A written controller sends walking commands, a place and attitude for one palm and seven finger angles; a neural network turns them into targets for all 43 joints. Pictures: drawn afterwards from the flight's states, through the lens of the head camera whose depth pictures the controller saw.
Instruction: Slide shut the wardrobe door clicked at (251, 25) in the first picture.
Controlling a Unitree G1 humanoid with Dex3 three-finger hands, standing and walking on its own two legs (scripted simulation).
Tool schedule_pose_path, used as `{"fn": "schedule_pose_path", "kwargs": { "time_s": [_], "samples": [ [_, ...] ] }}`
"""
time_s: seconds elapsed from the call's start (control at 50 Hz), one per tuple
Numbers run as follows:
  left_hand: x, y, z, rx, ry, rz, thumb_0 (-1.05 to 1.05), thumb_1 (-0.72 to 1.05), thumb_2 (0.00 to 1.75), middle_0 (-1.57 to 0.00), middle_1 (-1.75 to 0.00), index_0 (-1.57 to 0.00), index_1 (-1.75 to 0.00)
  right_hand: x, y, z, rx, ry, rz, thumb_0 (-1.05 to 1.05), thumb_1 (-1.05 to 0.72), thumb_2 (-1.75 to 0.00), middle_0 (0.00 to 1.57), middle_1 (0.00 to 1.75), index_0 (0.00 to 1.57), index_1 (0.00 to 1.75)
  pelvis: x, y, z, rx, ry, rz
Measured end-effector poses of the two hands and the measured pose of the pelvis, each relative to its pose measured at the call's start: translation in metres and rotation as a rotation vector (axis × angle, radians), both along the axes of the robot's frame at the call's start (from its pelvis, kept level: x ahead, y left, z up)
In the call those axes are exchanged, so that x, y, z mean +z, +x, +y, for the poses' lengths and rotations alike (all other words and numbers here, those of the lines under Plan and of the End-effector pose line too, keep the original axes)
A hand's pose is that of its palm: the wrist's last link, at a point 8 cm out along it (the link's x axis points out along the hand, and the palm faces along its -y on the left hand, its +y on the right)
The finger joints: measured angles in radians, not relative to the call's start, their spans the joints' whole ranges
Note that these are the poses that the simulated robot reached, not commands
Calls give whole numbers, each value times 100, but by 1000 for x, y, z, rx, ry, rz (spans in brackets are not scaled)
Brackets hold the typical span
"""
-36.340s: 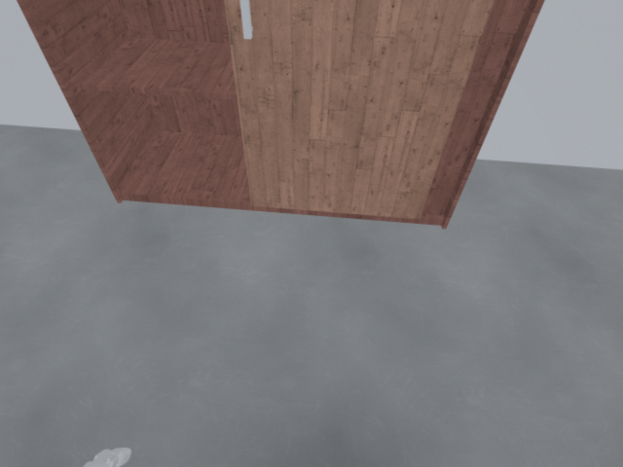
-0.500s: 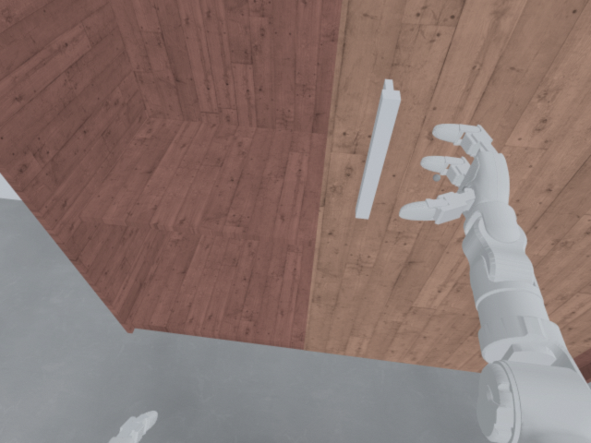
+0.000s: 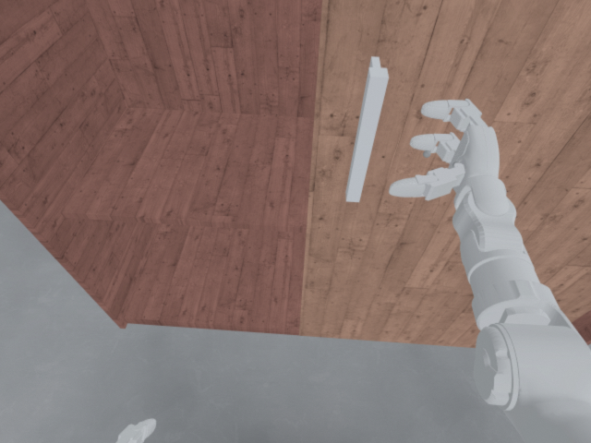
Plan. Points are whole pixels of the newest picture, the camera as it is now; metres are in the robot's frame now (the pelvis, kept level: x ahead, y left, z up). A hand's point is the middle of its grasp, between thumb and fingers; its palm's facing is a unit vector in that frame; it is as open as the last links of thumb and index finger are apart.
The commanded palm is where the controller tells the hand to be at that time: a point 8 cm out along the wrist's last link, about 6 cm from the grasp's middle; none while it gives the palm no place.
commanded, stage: move the hooked fingers beside the handle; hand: right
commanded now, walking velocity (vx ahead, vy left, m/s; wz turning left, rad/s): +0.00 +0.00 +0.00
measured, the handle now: (362, 136) +0.51 -0.04 +0.15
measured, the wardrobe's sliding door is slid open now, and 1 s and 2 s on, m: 0.61 0.61 0.61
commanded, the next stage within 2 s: feel for the door with the fingertips in 1.48 s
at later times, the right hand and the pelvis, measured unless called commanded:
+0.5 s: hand (426, 154) +0.47 -0.12 +0.16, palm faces +0.03 +1.00 -0.02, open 13.5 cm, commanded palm +0.47 -0.14 +0.13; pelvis -0.03 -0.01 -0.01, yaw -1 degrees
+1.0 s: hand (425, 155) +0.47 -0.12 +0.16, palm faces +0.03 +1.00 -0.03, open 13.6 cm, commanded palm +0.48 -0.14 +0.13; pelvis -0.04 -0.01 -0.02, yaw -1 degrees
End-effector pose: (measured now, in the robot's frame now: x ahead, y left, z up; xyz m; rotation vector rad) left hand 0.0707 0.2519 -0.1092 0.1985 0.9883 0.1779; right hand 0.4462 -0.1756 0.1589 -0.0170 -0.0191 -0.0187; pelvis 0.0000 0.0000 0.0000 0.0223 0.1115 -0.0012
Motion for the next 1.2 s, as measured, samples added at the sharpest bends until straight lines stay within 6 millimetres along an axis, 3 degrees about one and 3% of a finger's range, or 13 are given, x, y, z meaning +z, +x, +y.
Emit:
{"fn": "schedule_pose_path", "kwargs": {
  "time_s": [0.64, 1.2],
  "samples": [
    [-10, -57, -3, -22, 33, 77, 0, 90, 90, -20, -30, -21, -30, -2, 0, 1, -8, -10, -22, -2, 50, -30, 40, 128, 36, 127, -16, -30, -9, -17, 8, 62],
    [-15, -69, -7, -27, 37, 90, 0, 90, 90, -20, -30, -21, -30, -2, 0, 0, 2, -14, -28, -2, 50, -30, 40, 127, 36, 126, -23, -39, -12, -22, 13, 84]
  ]
}}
